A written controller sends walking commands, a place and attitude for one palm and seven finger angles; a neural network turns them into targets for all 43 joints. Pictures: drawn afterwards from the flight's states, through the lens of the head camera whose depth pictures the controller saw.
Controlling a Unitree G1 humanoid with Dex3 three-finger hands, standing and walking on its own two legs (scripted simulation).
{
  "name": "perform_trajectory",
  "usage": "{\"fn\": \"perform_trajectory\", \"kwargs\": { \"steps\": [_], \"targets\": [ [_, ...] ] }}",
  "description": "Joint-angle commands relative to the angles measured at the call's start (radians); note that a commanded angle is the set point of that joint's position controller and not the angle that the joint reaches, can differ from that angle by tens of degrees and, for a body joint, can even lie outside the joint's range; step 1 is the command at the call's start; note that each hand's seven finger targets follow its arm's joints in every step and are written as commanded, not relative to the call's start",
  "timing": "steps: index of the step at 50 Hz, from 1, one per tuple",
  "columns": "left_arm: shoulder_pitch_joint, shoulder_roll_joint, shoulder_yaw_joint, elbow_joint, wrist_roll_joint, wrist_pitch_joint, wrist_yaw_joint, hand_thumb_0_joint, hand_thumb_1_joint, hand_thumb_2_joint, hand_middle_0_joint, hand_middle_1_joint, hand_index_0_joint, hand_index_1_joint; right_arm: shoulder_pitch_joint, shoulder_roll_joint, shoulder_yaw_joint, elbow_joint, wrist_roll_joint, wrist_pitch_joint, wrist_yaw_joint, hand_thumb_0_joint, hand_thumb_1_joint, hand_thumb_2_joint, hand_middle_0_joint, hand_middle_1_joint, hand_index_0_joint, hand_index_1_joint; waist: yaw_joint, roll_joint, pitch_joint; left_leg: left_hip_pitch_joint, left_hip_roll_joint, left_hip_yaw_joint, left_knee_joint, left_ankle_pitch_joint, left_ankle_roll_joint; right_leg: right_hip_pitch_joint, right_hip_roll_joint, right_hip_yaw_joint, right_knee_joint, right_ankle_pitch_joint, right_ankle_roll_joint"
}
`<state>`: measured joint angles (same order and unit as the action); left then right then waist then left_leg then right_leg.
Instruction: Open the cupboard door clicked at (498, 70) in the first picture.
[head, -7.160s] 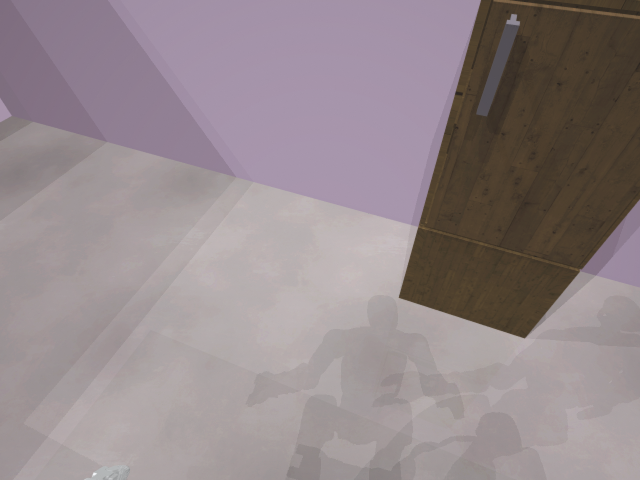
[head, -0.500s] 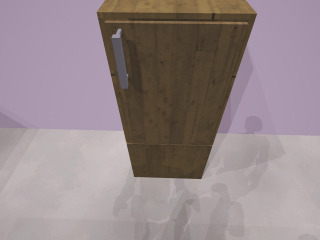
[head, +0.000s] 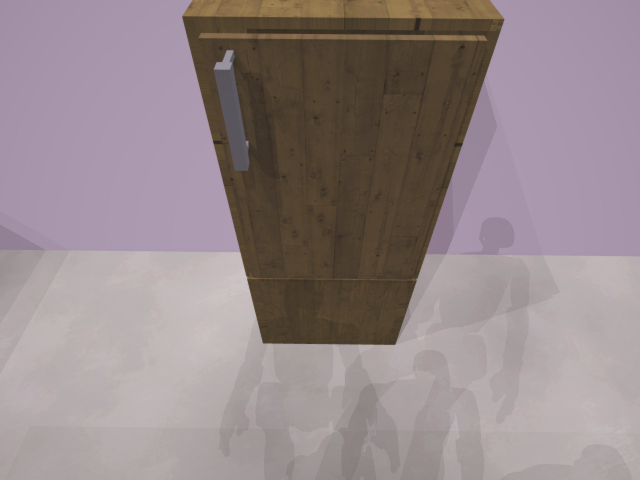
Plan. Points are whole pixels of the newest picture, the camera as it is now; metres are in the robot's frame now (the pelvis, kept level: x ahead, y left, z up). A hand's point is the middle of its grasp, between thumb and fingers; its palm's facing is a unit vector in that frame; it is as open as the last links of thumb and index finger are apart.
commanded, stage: look again from close up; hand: left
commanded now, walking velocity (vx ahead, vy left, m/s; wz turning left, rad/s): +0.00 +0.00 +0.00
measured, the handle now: (236, 113) +0.60 +0.17 +0.14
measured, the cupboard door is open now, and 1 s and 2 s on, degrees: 0 0 0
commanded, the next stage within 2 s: raise the hand with hooked fingers in 0.38 s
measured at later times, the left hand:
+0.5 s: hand out of the picture +0.06 +0.17 -0.17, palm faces +0.00 -0.97 -0.24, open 7.4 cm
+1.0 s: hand (174, 435) +0.17 +0.18 -0.01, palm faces +0.13 -0.99 -0.04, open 9.2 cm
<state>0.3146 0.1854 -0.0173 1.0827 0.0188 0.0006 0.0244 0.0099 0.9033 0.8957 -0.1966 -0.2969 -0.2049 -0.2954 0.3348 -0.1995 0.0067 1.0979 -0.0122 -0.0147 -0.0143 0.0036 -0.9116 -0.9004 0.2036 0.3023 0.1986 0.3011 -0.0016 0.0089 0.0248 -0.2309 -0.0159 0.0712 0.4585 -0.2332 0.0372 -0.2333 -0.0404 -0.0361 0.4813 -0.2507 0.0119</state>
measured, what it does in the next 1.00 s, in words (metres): lowers itself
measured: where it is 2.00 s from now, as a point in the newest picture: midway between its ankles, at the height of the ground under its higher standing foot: outside the picture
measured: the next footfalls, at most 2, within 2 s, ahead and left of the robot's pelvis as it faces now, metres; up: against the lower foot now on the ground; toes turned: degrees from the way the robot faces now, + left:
none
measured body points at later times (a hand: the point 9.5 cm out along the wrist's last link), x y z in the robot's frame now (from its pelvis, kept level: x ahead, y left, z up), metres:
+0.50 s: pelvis +0.03 -0.02 +0.00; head +0.04 -0.03 +0.45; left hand +0.06 +0.22 -0.15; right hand +0.07 -0.26 -0.16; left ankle +0.01 +0.10 -0.74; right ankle +0.00 -0.13 -0.74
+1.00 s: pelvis -0.01 -0.05 -0.06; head +0.03 -0.04 +0.39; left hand +0.16 +0.24 +0.00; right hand +0.22 -0.27 -0.11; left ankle +0.01 +0.09 -0.74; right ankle +0.00 -0.13 -0.74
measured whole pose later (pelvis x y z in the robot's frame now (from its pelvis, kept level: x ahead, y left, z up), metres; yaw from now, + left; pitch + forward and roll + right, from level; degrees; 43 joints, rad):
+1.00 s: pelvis -0.01 -0.05 -0.06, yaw +3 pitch +9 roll -1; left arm 0.40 0.23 0.24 0.07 -0.32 -0.43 -0.35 0.02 0.49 0.72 -0.23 -0.56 -0.23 -0.56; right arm 0.18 -0.26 -0.02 0.54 0.03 -0.25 -0.08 0.01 -0.91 -0.90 0.20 0.30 0.20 0.30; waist 0.05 0.01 -0.10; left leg -0.69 0.04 -0.04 1.01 -0.46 -0.03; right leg -0.64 0.00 -0.13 0.98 -0.49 -0.06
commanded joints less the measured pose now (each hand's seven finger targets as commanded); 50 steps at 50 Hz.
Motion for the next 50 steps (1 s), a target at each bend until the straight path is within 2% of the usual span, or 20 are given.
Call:
{"fn": "perform_trajectory", "kwargs": {
  "steps": [1,12,23,24,25,26,27,28,29,30,31,32,34,36,38,39,42,44,47,50],
  "targets": [
    [0.016,0.119,0.026,-0.030,-0.007,-0.028,0.006,0.000,0.900,0.900,-0.200,-0.300,-0.200,-0.300,0.001,-0.104,-0.017,-0.033,0.003,-0.032,-0.013,0.000,-0.900,-0.900,0.200,0.300,0.200,0.300,0.006,0.007,0.004,-0.011,0.121,-0.133,-0.114,0.054,0.017,0.023,-0.067,0.084,-0.071,0.041,-0.051],
    [-0.009,0.122,0.030,-0.015,-0.003,-0.031,0.011,0.000,0.900,0.900,-0.200,-0.300,-0.200,-0.300,-0.028,-0.085,-0.019,-0.008,0.002,-0.029,-0.017,0.000,-0.900,-0.900,0.200,0.300,0.200,0.300,0.005,-0.017,0.016,0.025,0.118,-0.110,-0.080,0.152,0.008,0.033,-0.074,0.086,-0.068,0.152,-0.053],
    [-0.047,0.153,0.038,-0.032,-0.003,-0.037,0.009,0.000,0.900,0.900,-0.200,-0.300,-0.200,-0.300,-0.085,-0.117,-0.023,-0.018,0.000,-0.027,-0.017,0.000,-0.900,-0.900,0.200,0.300,0.200,0.300,0.005,-0.013,-0.004,0.061,0.122,-0.105,-0.073,0.203,-0.001,0.054,-0.083,0.094,-0.078,0.237,-0.055],
    [0.042,0.103,0.035,-0.002,0.001,-0.040,0.054,0.000,0.900,0.900,-0.200,-0.300,-0.200,-0.300,-0.128,-0.102,-0.024,-0.083,0.011,-0.024,-0.011,0.000,-0.900,-0.900,0.200,0.300,0.200,0.300,0.020,-0.042,0.020,-0.002,0.136,-0.060,0.119,0.270,-0.034,0.051,-0.131,0.133,-0.073,0.560,-0.027],
    [-0.721,0.371,0.245,-1.545,-0.180,-0.260,0.047,0.000,0.877,0.890,-0.202,-0.315,-0.202,-0.315,-0.109,-0.238,-0.062,-0.419,0.057,-0.171,-0.039,0.000,-0.900,-0.900,0.200,0.300,0.200,0.300,-0.064,0.158,-0.477,0.252,0.016,-0.076,-0.007,0.430,-0.013,0.127,-0.026,0.034,0.021,0.538,-0.059],
    [-0.154,0.285,0.203,-1.271,-0.101,-0.219,0.068,0.000,0.853,0.880,-0.203,-0.330,-0.203,-0.330,-0.154,-0.165,-0.039,-0.389,0.030,-0.265,-0.077,0.000,-0.900,-0.900,0.200,0.300,0.200,0.300,0.035,0.285,-0.466,0.377,0.075,-0.092,-0.019,0.608,-0.008,0.062,0.020,0.005,0.081,0.296,-0.065],
    [0.120,0.043,0.082,-1.130,-0.158,-0.100,0.085,0.000,0.830,0.870,-0.205,-0.345,-0.205,-0.345,-0.174,-0.121,-0.041,-0.390,0.043,-0.286,-0.070,0.000,-0.900,-0.900,0.200,0.300,0.200,0.300,0.003,0.254,-0.306,0.252,0.063,-0.090,-0.011,0.572,-0.040,-0.026,0.023,-0.056,0.085,0.102,-0.047],
    [0.051,-0.012,0.074,-1.095,-0.170,-0.101,0.071,0.000,0.807,0.860,-0.207,-0.360,-0.207,-0.360,-0.138,-0.129,-0.051,-0.377,0.051,-0.287,-0.061,0.000,-0.900,-0.900,0.200,0.300,0.200,0.300,-0.042,0.091,-0.138,0.146,0.063,-0.094,0.023,0.470,-0.033,-0.101,0.026,-0.063,0.044,0.114,-0.034],
    [-0.022,0.049,0.141,-1.111,-0.186,-0.154,0.050,0.000,0.783,0.850,-0.208,-0.375,-0.208,-0.375,-0.160,-0.165,-0.078,-0.431,0.038,-0.291,-0.060,0.000,-0.900,-0.900,0.200,0.300,0.200,0.300,-0.052,-0.017,-0.025,0.022,0.043,-0.098,0.074,0.303,-0.027,-0.161,0.031,-0.073,0.031,0.137,-0.028],
    [0.061,0.078,0.205,-1.045,-0.197,-0.221,0.015,0.000,0.760,0.840,-0.210,-0.390,-0.210,-0.390,-0.160,-0.176,-0.094,-0.442,0.024,-0.289,-0.058,0.000,-0.900,-0.900,0.200,0.300,0.200,0.300,-0.036,-0.131,-0.042,-0.061,0.031,-0.083,0.112,0.211,-0.027,-0.190,0.035,-0.079,0.051,0.126,-0.022],
    [0.198,0.023,0.198,-0.946,-0.217,-0.289,-0.036,0.000,0.737,0.830,-0.212,-0.405,-0.212,-0.405,-0.177,-0.166,-0.096,-0.472,0.014,-0.289,-0.052,0.000,-0.900,-0.900,0.200,0.300,0.200,0.300,-0.003,-0.223,-0.036,-0.154,0.019,-0.077,0.159,0.140,-0.028,-0.234,0.040,-0.080,0.100,0.094,-0.016],
    [0.277,0.020,0.221,-0.871,-0.229,-0.359,-0.097,0.000,0.713,0.820,-0.213,-0.420,-0.213,-0.420,-0.193,-0.162,-0.101,-0.499,0.022,-0.293,-0.038,0.000,-0.900,-0.900,0.200,0.300,0.200,0.300,0.033,-0.178,-0.030,-0.228,0.004,-0.066,0.207,0.117,-0.037,-0.249,0.034,-0.062,0.152,0.102,-0.024],
    [0.284,0.034,0.249,-0.891,-0.268,-0.527,-0.228,0.000,0.667,0.800,-0.217,-0.450,-0.217,-0.450,-0.216,-0.161,-0.107,-0.545,0.017,-0.294,-0.014,0.000,-0.900,-0.900,0.200,0.300,0.200,0.300,0.059,-0.188,-0.125,-0.347,-0.007,-0.048,0.310,0.063,-0.047,-0.295,0.032,-0.031,0.268,0.087,-0.028],
    [0.253,0.104,0.291,-0.917,-0.295,-0.654,-0.369,0.000,0.620,0.780,-0.220,-0.480,-0.220,-0.480,-0.230,-0.168,-0.112,-0.599,0.027,-0.306,0.002,0.000,-0.900,-0.900,0.200,0.300,0.200,0.300,0.056,-0.132,-0.206,-0.431,-0.015,-0.044,0.401,0.028,-0.049,-0.307,0.015,0.028,0.335,0.088,-0.029],
    [0.211,0.176,0.359,-0.996,-0.346,-0.634,-0.450,0.000,0.573,0.760,-0.223,-0.510,-0.223,-0.510,-0.234,-0.181,-0.111,-0.673,0.042,-0.296,-0.001,0.000,-0.900,-0.900,0.200,0.300,0.200,0.300,0.073,-0.045,-0.305,-0.455,-0.027,-0.025,0.442,0.012,-0.039,-0.257,-0.007,0.103,0.337,0.058,-0.023],
    [0.189,0.189,0.385,-1.033,-0.376,-0.597,-0.460,0.000,0.550,0.750,-0.225,-0.525,-0.225,-0.525,-0.235,-0.175,-0.107,-0.702,0.051,-0.287,-0.011,0.000,-0.900,-0.900,0.200,0.300,0.200,0.300,0.070,-0.060,-0.333,-0.462,-0.030,-0.019,0.450,-0.008,-0.034,-0.230,-0.015,0.133,0.310,0.026,-0.010],
    [-0.008,0.216,0.393,-1.197,-0.417,-0.525,-0.436,0.000,0.480,0.720,-0.230,-0.570,-0.230,-0.570,-0.203,-0.168,-0.090,-0.732,0.057,-0.271,-0.044,0.000,-0.900,-0.900,0.200,0.300,0.200,0.300,0.020,-0.057,-0.301,-0.457,-0.015,-0.043,0.470,-0.060,-0.020,-0.280,-0.012,0.176,0.256,-0.085,0.013],
    [-0.088,0.196,0.344,-1.294,-0.392,-0.523,-0.401,0.000,0.433,0.700,-0.233,-0.600,-0.233,-0.600,-0.159,-0.159,-0.079,-0.713,0.053,-0.271,-0.056,0.000,-0.900,-0.900,0.200,0.300,0.200,0.300,-0.015,0.016,-0.290,-0.401,0.005,-0.056,0.465,-0.049,-0.011,-0.310,0.000,0.156,0.242,-0.081,0.004],
    [-0.194,0.218,0.300,-1.346,-0.357,-0.528,-0.382,0.000,0.363,0.670,-0.238,-0.645,-0.238,-0.645,-0.133,-0.172,-0.063,-0.678,0.044,-0.281,-0.075,0.000,-0.900,-0.900,0.200,0.300,0.200,0.300,-0.051,0.021,-0.265,-0.364,0.022,-0.084,0.456,-0.022,0.000,-0.339,0.028,0.113,0.262,-0.044,-0.010],
    [-0.159,0.238,0.310,-1.279,-0.348,-0.483,-0.401,0.000,0.293,0.640,-0.243,-0.690,-0.243,-0.690,-0.137,-0.174,-0.054,-0.656,0.050,-0.293,-0.084,0.000,-0.900,-0.900,0.200,0.300,0.200,0.300,-0.040,0.056,-0.261,-0.333,0.020,-0.091,0.413,-0.021,0.000,-0.321,0.032,0.084,0.239,-0.046,-0.016]
  ]
}}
